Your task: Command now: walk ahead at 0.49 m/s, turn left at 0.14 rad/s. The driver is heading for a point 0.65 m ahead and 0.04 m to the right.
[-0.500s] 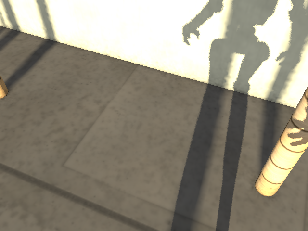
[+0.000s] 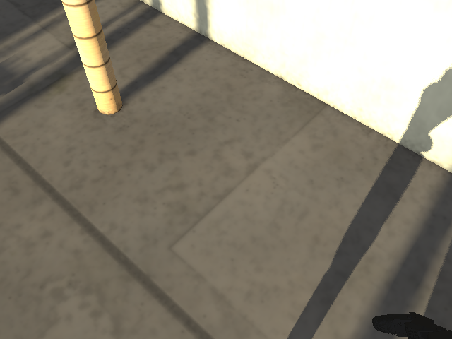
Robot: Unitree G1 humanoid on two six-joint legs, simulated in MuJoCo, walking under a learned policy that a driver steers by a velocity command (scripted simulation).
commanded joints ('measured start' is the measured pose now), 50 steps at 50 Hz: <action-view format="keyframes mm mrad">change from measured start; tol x16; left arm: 1 2 81 7 -104 -11 -7 -2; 22 -531 74 12 -240 22 32 -30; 25 -442 96 22 -219 22 21 -18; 28 23 217 69 -88 52 0 17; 33 -220 98 46 -92 10 -3 -5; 50 -121 93 19 56 11 -5 29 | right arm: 1 471 -254 -82 85 -25 -15 -45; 7 254 -97 -43 115 40 -33 -52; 29 558 -20 -20 272 64 -45 -62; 50 155 -53 -20 218 13 -28 -72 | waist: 1 -217 113 -340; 14 -74 36 45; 26 -23 55 -39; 29 22 -286 -347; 33 -69 -32 -18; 50 -85 -111 -29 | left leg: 1 798 325 -421 -66 -157 132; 2 848 466 -809 -211 -97 217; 8 346 224 -274 -349 181 97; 22 573 223 -137 -375 467 73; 26 627 224 -101 -96 903 38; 28 341 133 -38 406 489 7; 29 -33 -85 -33 765 -346 -35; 45 29 51 13 142 139 -108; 50 147 27 -29 -2 58 -55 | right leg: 1 -497 -75 -4 727 411 -75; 2 -675 63 94 960 -79 -67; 17 -753 -79 67 420 444 -11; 23 -727 -22 37 239 399 -77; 27 -239 57 23 121 321 -161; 29 261 -411 766 6 214 -365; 30 163 -360 784 -63 148 -336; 34 -224 -216 360 -167 385 -234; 41 -245 -141 130 -154 983 -204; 50 -114 -166 141 45 1013 -145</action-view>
